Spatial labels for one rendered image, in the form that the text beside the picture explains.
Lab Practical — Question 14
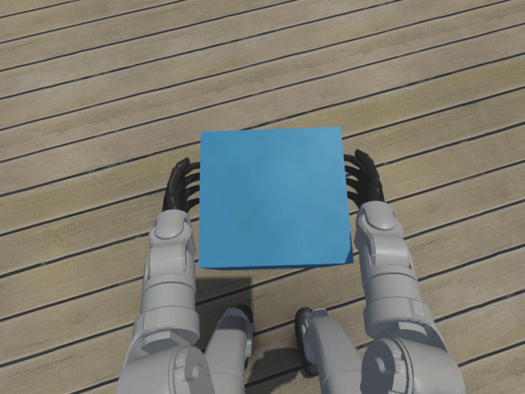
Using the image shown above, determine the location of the robot right hand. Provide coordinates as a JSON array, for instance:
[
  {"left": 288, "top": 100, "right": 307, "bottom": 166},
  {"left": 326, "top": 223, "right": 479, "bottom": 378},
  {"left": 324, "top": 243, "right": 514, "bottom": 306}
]
[{"left": 344, "top": 149, "right": 385, "bottom": 209}]

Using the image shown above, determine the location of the carton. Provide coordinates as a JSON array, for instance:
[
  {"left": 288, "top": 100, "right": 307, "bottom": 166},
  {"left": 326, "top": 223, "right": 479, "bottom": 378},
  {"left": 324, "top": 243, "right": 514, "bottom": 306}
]
[{"left": 199, "top": 126, "right": 354, "bottom": 271}]

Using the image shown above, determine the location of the left robot upper arm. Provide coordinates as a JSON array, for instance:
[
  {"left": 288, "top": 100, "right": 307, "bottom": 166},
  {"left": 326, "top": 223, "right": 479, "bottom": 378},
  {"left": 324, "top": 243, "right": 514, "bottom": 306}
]
[{"left": 116, "top": 344, "right": 215, "bottom": 394}]

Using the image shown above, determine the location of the robot left hand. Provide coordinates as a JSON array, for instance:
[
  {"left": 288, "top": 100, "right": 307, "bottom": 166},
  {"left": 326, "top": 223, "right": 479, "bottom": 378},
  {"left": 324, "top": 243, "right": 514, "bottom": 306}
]
[{"left": 162, "top": 158, "right": 200, "bottom": 213}]

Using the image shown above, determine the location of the right robot forearm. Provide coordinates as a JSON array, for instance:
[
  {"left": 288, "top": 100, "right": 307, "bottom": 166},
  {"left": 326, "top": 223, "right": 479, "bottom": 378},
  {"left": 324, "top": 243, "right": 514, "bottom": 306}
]
[{"left": 354, "top": 201, "right": 466, "bottom": 394}]

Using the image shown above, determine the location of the left robot thigh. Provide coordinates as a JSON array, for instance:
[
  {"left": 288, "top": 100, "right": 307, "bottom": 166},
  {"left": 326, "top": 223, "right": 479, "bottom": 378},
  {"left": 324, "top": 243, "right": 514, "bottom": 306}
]
[{"left": 204, "top": 315, "right": 253, "bottom": 394}]

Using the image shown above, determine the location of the left robot forearm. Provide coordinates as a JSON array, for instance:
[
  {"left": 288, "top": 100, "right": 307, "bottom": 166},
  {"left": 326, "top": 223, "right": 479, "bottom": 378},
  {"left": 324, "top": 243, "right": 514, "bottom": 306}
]
[{"left": 116, "top": 209, "right": 200, "bottom": 388}]

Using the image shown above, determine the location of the robot right foot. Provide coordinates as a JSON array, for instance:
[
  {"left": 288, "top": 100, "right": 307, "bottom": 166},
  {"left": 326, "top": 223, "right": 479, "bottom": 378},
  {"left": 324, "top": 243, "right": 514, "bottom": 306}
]
[{"left": 295, "top": 307, "right": 318, "bottom": 377}]

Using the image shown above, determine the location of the right robot upper arm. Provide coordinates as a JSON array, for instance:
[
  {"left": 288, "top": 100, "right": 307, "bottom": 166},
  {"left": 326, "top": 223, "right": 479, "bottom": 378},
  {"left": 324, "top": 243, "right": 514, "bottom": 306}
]
[{"left": 360, "top": 336, "right": 465, "bottom": 394}]

